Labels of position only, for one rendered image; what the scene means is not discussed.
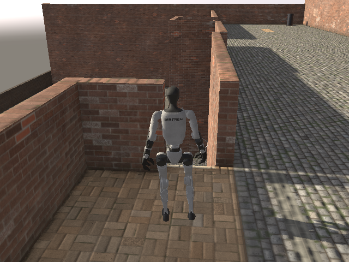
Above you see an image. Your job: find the right robot upper arm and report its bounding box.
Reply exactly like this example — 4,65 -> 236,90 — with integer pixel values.
185,110 -> 200,139

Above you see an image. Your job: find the robot left shin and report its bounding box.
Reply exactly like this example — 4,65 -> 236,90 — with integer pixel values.
160,180 -> 168,214

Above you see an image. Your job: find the left robot hand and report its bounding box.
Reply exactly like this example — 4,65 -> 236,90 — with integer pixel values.
142,157 -> 154,171

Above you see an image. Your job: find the right robot foot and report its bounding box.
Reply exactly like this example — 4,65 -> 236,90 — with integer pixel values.
188,212 -> 196,220

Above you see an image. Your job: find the left robot upper arm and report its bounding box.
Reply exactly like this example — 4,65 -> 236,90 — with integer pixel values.
148,110 -> 162,141

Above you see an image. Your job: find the robot right forearm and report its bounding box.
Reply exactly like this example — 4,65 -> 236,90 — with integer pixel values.
195,131 -> 206,153

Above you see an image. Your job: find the right robot hand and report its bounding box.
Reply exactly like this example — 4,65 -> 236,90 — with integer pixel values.
194,152 -> 207,164

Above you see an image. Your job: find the robot left forearm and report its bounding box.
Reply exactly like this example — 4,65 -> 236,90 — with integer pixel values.
143,133 -> 154,159

